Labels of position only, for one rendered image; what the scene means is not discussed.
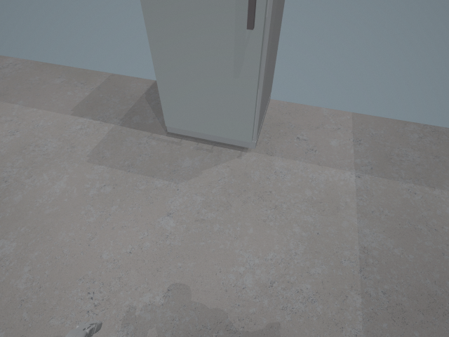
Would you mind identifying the fridge door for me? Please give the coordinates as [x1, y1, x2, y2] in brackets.
[140, 0, 268, 143]

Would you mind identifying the left robot hand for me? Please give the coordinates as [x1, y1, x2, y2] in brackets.
[65, 320, 102, 337]

